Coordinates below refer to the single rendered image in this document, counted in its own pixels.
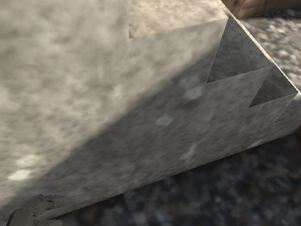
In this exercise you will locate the left robot hand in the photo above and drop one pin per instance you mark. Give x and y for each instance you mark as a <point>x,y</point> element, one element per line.
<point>34,208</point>

